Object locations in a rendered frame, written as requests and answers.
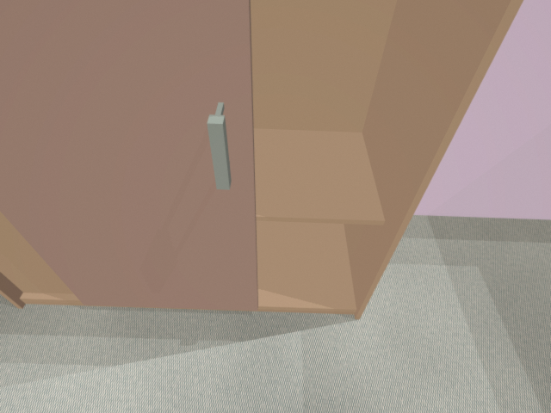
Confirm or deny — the handle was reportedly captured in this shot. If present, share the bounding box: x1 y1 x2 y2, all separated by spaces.
207 102 232 190

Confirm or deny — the wardrobe door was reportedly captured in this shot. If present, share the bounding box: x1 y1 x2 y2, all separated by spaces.
0 0 258 311
0 212 74 294

